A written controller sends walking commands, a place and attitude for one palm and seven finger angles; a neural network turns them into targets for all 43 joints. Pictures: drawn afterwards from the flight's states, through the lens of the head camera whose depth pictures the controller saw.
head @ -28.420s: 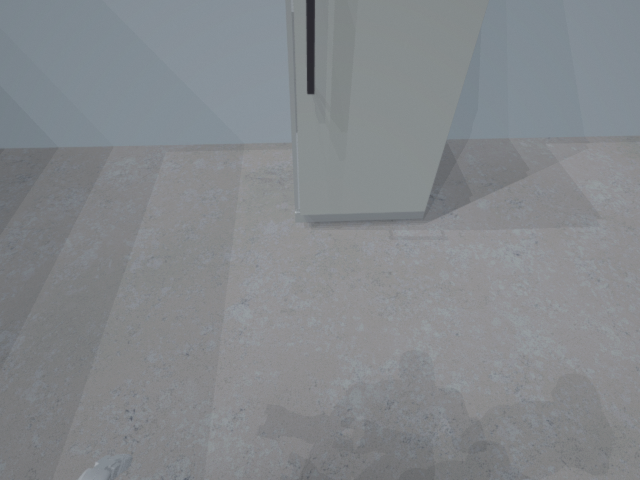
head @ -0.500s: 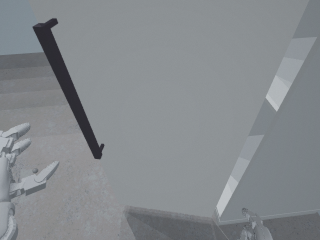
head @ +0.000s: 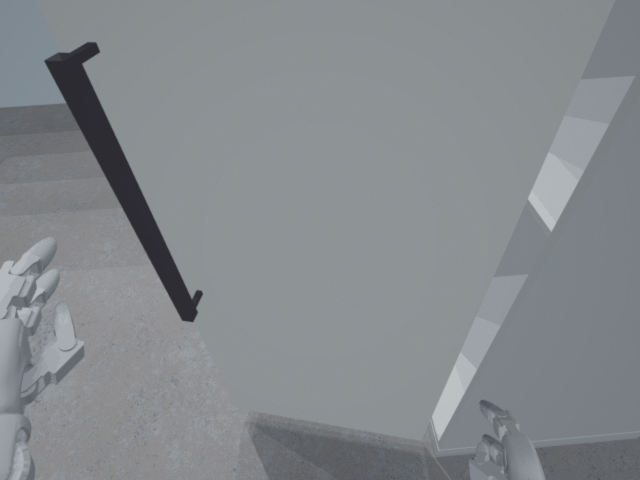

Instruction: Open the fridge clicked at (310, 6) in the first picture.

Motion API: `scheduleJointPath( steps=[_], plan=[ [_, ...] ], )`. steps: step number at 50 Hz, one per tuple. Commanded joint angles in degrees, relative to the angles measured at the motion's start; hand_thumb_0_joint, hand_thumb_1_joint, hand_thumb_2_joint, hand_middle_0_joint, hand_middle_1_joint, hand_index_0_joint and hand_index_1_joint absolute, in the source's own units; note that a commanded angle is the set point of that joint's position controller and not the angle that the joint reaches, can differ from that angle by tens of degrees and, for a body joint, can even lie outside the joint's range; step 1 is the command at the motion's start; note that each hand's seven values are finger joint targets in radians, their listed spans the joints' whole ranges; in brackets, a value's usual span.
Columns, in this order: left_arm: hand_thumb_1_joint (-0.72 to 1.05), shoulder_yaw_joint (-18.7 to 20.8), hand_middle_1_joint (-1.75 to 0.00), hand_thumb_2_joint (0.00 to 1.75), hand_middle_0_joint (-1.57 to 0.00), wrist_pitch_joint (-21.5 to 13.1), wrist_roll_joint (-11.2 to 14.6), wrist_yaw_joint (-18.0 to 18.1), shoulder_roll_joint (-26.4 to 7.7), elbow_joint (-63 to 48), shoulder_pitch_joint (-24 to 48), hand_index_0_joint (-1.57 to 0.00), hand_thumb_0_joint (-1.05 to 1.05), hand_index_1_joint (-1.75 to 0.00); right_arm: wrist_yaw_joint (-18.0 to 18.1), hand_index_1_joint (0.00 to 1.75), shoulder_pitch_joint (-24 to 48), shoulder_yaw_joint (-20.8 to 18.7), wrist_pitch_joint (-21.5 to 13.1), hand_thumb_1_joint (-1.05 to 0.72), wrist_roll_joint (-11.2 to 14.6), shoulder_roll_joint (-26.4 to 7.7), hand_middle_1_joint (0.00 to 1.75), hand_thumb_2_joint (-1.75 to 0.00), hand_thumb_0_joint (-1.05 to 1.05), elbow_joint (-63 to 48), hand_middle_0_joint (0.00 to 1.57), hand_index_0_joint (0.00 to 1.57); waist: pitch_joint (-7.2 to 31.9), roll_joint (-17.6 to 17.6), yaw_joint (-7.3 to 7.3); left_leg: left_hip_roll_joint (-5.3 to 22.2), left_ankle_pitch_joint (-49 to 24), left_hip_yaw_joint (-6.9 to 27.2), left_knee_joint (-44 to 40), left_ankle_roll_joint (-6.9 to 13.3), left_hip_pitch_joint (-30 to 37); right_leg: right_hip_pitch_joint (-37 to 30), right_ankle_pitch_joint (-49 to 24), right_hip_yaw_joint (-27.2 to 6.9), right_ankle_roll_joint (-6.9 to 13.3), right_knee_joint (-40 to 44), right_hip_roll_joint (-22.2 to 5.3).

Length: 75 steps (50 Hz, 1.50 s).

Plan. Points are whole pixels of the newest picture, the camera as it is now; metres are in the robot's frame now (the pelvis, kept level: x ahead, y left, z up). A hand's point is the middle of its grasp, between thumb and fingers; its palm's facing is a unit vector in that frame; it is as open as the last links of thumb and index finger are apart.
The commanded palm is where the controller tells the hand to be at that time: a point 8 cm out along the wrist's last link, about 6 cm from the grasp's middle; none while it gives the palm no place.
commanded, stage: draw the hand back to the body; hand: left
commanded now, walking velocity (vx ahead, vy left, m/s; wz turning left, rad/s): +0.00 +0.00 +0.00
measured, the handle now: (151, 215) +0.40 +0.31 +0.12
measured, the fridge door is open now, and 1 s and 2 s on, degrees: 76 76 76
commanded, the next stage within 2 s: step back with the hand held close in 0.06 s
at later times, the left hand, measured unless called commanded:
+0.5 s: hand (26, 366) +0.16 +0.30 +0.15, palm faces +0.33 -0.82 -0.47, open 7.4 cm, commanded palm +0.10 +0.34 +0.18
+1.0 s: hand out of the picture +0.04 +0.33 +0.16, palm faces +0.51 -0.75 -0.42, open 7.4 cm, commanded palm -0.03 +0.36 +0.18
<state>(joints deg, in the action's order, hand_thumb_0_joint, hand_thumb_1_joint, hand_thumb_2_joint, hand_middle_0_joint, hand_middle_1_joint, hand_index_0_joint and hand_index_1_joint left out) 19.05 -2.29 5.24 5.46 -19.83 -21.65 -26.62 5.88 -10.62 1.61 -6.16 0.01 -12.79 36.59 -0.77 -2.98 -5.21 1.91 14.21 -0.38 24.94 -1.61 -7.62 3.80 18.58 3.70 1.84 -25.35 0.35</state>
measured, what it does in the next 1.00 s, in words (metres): shifts its weight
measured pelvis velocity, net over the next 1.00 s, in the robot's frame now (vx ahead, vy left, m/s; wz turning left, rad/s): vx -0.14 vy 0.05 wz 0.10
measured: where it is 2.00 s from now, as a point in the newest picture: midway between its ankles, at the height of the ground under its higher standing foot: outside the picture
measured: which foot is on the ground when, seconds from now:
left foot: down 0.00-1.00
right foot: down 0.00-1.00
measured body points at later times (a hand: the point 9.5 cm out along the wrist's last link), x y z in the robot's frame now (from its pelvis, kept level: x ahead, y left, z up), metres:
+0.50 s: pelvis -0.04 +0.05 +0.00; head -0.02 +0.06 +0.45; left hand +0.14 +0.35 +0.17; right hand +0.14 -0.19 -0.07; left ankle -0.01 +0.15 -0.74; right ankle -0.05 -0.09 -0.74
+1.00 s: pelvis -0.14 +0.05 -0.01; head -0.12 +0.07 +0.44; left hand +0.00 +0.37 +0.19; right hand +0.07 -0.15 -0.08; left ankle -0.01 +0.15 -0.73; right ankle -0.10 -0.09 -0.74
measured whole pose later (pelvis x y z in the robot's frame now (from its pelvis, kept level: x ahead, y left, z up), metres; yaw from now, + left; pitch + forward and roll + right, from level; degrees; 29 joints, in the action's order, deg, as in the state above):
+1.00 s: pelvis -0.14 +0.05 -0.01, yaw +5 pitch -1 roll -3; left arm 24.0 -13.4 1.6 6.7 -23.0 -29.1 -26.5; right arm 4.7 -10.1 1.1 -6.6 -0.3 -10.7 33.3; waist -2.8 -0.3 -2.3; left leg -0.2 10.3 2.3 31.1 2.1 -26.8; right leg 15.6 16.0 -1.6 -0.5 -29.8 2.9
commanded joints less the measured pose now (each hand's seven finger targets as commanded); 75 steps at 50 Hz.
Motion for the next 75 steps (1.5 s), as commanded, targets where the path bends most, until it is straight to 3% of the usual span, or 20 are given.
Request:
scheduleJointPath(
  steps=[1,9,10,12,21,26,33,41,46,49,52,54,56,57,59,60,62,64,71,75],
  plan=[
    [0.90,7.32,-0.30,0.90,-0.20,-3.99,-0.08,1.23,-12.24,-13.15,5.51,-0.20,0.00,-0.30,0.73,0.30,7.13,-2.09,-2.70,-0.90,0.07,-5.07,0.30,-0.90,0.00,-9.23,0.20,0.20,6.47,1.01,0.80,-2.00,-18.58,-1.89,0.03,4.61,5.33,1.96,-28.73,-2.40,-2.69,3.59,-2.55],
    [0.90,6.81,-0.30,0.90,-0.20,-4.29,0.02,0.76,-11.78,-12.90,7.15,-0.20,0.00,-0.30,0.44,0.30,8.01,-2.27,-2.31,-0.90,0.14,-5.55,0.30,-0.90,0.00,-9.18,0.20,0.20,4.45,0.55,0.64,-1.77,-15.47,-1.46,-1.75,4.50,5.41,3.27,-21.74,-2.27,-2.32,5.68,-1.86],
    [0.90,13.77,-0.30,0.90,-0.20,-6.52,-1.11,1.70,-19.40,-15.67,14.16,-0.20,0.00,-0.30,-0.06,0.30,7.80,-2.54,-0.50,-0.90,0.25,-6.97,0.30,-0.90,0.00,-10.46,0.20,0.20,-0.16,3.37,3.20,-0.55,-14.68,-0.85,2.84,5.32,1.60,9.34,-27.62,-6.45,-4.27,9.45,-4.97],
    [0.90,8.46,-0.30,0.90,-0.20,-6.27,-1.51,1.02,-12.87,-9.29,6.00,-0.20,0.00,-0.30,-0.47,0.30,7.99,-2.49,1.60,-0.90,0.07,-5.56,0.30,-0.90,0.00,-10.47,0.20,0.20,1.65,8.83,3.30,-1.12,-14.10,-1.40,5.26,4.96,-0.31,7.66,-35.18,-5.49,-4.94,7.85,-7.19],
    [0.90,12.58,-0.30,0.90,-0.20,-7.98,-0.85,2.68,-16.10,-20.62,-4.66,-0.20,0.00,-0.30,-0.42,0.30,6.82,-3.28,5.65,-0.90,0.49,-6.46,0.30,-0.90,0.00,-14.90,0.20,0.20,11.82,-0.29,3.59,1.18,-24.04,1.69,0.18,4.61,-1.44,3.00,-26.40,-2.99,-2.77,1.88,-3.67],
    [0.90,13.63,-0.30,0.90,-0.20,-9.45,-0.68,2.96,-16.35,-20.77,-5.11,-0.20,0.00,-0.30,0.00,0.30,6.02,-3.64,4.86,-0.90,0.53,-7.45,0.30,-0.90,0.00,-15.48,0.20,0.20,9.83,-3.54,3.64,3.46,-13.10,5.58,-5.46,5.36,-8.70,1.54,-16.73,-2.27,-3.02,-1.34,-0.87],
    [0.90,13.25,-0.30,0.90,-0.20,-11.65,-2.89,2.53,-13.35,-16.80,-2.65,-0.20,0.00,-0.30,0.01,0.30,5.34,-4.36,1.20,-0.90,0.78,-8.97,0.30,-0.90,0.00,-14.60,0.20,0.20,4.58,-7.86,3.62,8.04,25.64,13.52,-14.46,9.20,-33.28,-8.40,-7.62,-3.84,-3.28,-11.34,2.06],
    [0.90,10.31,-0.30,0.90,-0.20,-14.39,-2.55,2.39,-13.27,-22.93,3.25,-0.20,0.00,-0.30,-0.50,0.30,4.22,-4.47,-2.46,-0.90,0.58,-7.66,0.30,-0.90,0.00,-11.96,0.20,0.20,10.11,-0.95,4.96,3.07,8.89,7.65,-3.77,5.28,-10.69,9.14,-8.50,-7.87,-1.74,-0.84,0.01],
    [0.90,12.38,-0.30,0.90,-0.20,-15.07,-3.56,2.72,-14.18,-21.42,4.32,-0.20,0.00,-0.30,0.12,0.30,5.57,-4.75,-3.48,-0.90,-0.02,-7.76,0.30,-0.90,0.00,-12.00,0.20,0.20,6.75,-7.68,3.97,4.96,24.68,10.80,-9.41,5.87,-21.35,4.96,4.64,-7.31,-1.42,-3.20,2.73],
    [0.90,14.50,-0.30,0.90,-0.20,-15.04,-3.01,2.95,-16.19,-18.85,1.96,-0.20,0.00,-0.30,-0.31,0.30,4.76,-5.04,-3.18,-0.90,-0.34,-6.90,0.30,-0.90,0.00,-11.68,0.20,0.20,5.75,-1.72,3.78,1.38,17.55,7.00,-1.70,3.91,-17.07,12.38,9.70,-12.25,1.13,4.03,-0.70],
    [0.90,12.31,-0.30,0.90,-0.20,-15.01,-2.39,3.65,-15.76,-18.16,0.50,-0.20,0.00,-0.30,-1.29,0.30,3.01,-4.88,-1.58,-0.90,-0.14,-5.42,0.30,-0.90,0.00,-9.49,0.20,0.20,6.82,11.32,5.10,-3.12,3.83,1.01,21.63,1.14,-2.59,29.21,4.51,-22.86,5.99,14.16,-13.59],
    [0.90,11.07,-0.30,0.90,-0.20,-14.37,-2.50,3.99,-14.69,-17.34,1.98,-0.20,0.00,-0.30,-1.64,0.30,2.78,-4.97,-0.57,-0.90,-0.23,-5.67,0.30,-0.90,0.00,-8.88,0.20,0.20,5.97,11.36,5.50,-2.78,5.82,1.10,26.04,1.10,-3.82,30.61,3.17,-22.38,6.75,14.11,-15.83],
    [0.90,10.49,-0.30,0.90,-0.20,-13.82,-2.57,4.06,-14.92,-16.00,3.23,-0.20,0.00,-0.30,-1.51,0.30,3.82,-3.97,-0.26,-0.90,0.16,-5.68,0.30,-0.90,0.00,-9.66,0.20,0.20,0.44,10.75,5.78,-0.35,5.53,2.77,13.45,1.91,-4.55,31.03,1.30,-15.89,3.05,8.98,-11.44],
    [0.90,10.30,-0.30,0.90,-0.20,-13.90,-2.43,3.84,-14.87,-15.55,4.47,-0.20,0.00,-0.30,-1.01,0.30,5.02,-3.59,-0.53,-0.90,0.44,-6.42,0.30,-0.90,0.00,-10.29,0.20,0.20,-2.07,5.10,5.76,0.56,5.11,4.39,1.11,2.78,-7.77,28.74,1.38,-12.18,0.32,3.51,-5.89],
    [0.90,11.81,-0.30,0.90,-0.20,-15.42,-3.62,3.73,-16.16,-19.01,8.92,-0.20,0.00,-0.30,0.30,0.30,7.47,-4.47,-2.00,-0.90,0.52,-9.33,0.30,-0.90,0.00,-11.54,0.20,0.20,-0.52,-15.71,4.73,14.82,-0.25,21.73,-13.30,8.56,-23.50,13.68,-1.72,-6.16,-2.88,-21.39,4.25],
    [0.90,14.34,-0.30,0.90,-0.20,-15.72,-3.23,3.89,-17.07,-16.80,6.88,-0.20,0.00,-0.30,0.17,0.30,5.07,-4.79,-2.44,-0.90,-0.53,-6.46,0.30,-0.90,0.00,-10.17,0.20,0.20,3.84,-11.01,3.77,16.31,-9.31,19.95,-11.08,10.70,-19.13,15.09,4.51,-8.44,-2.20,-27.68,4.08],
    [0.90,14.78,-0.30,0.90,-0.20,-16.10,-3.29,2.94,-16.02,-18.69,4.31,-0.20,0.00,-0.30,-1.31,0.30,4.21,-6.33,-3.31,-0.90,-0.85,-7.63,0.30,-0.90,0.00,-10.56,0.20,0.20,9.23,-10.95,4.39,19.15,15.27,22.49,-15.49,13.28,-25.66,7.11,6.02,-9.87,-2.94,-39.15,4.90],
    [0.90,14.61,-0.30,0.90,-0.20,-16.25,-3.26,2.59,-15.37,-23.56,3.26,-0.20,0.00,-0.30,-2.19,0.30,3.56,-6.62,-4.10,-0.90,-0.59,-7.23,0.30,-0.90,0.00,-10.59,0.20,0.20,10.65,-8.26,4.12,16.12,10.97,17.87,-12.16,12.89,-17.84,10.94,5.45,-8.41,-2.89,-33.55,3.49],
    [0.90,11.86,-0.30,0.90,-0.20,-12.98,-1.52,3.42,-14.27,-25.34,-5.17,-0.20,0.00,-0.30,-2.41,0.30,1.12,-4.31,-5.54,-0.90,-0.24,-6.38,0.30,-0.90,0.00,-9.00,0.20,0.20,11.52,-11.81,4.93,6.16,14.91,10.69,-15.01,0.41,-2.03,5.61,9.26,1.91,-0.51,6.76,6.24],
    [0.90,13.98,-0.30,0.90,-0.20,-11.89,-0.75,3.46,-16.70,-19.22,-3.43,-0.20,0.00,-0.30,-1.43,0.30,1.00,-3.68,-2.99,-0.90,-0.97,-5.01,0.30,-0.90,0.00,-7.52,0.20,0.20,9.21,1.15,5.28,0.47,0.54,-0.14,6.76,1.35,0.56,13.72,-0.99,-7.81,3.43,14.96,-6.86]
  ],
)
